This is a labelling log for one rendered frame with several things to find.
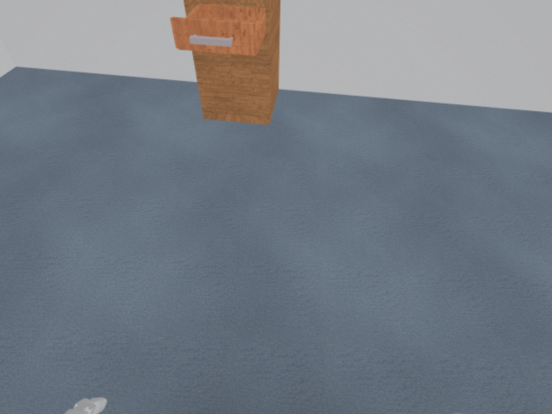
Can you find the handle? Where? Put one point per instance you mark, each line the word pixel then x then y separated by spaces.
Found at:
pixel 212 41

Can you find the drawer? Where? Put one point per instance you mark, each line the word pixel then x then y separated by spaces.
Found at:
pixel 246 25

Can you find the cabinet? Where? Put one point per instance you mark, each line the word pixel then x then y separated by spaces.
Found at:
pixel 238 87

